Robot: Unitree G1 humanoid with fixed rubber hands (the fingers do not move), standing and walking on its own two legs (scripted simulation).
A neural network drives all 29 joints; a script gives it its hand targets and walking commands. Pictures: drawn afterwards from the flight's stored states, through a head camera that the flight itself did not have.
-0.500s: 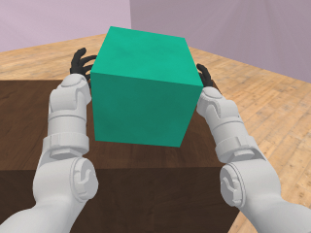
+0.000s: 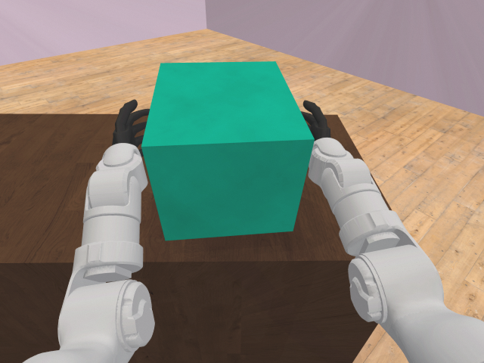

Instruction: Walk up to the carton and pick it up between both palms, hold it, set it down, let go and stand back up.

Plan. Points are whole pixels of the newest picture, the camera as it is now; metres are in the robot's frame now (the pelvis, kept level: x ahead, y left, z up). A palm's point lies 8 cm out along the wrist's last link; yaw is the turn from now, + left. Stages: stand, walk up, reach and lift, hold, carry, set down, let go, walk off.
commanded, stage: set down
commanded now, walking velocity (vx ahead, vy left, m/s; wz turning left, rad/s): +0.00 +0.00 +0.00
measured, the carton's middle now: (224, 144) +0.45 +0.03 +0.19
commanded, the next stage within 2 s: none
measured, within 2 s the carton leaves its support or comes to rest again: neither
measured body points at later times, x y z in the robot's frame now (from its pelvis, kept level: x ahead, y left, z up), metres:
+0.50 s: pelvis +0.00 +0.00 +0.00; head -0.04 +0.00 +0.45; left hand +0.40 +0.18 +0.19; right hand +0.43 -0.13 +0.18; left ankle +0.01 +0.16 -0.74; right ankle +0.02 -0.12 -0.74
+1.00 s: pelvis +0.01 +0.00 +0.00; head -0.01 -0.01 +0.45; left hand +0.41 +0.18 +0.17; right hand +0.45 -0.13 +0.16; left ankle +0.01 +0.16 -0.74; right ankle +0.02 -0.12 -0.74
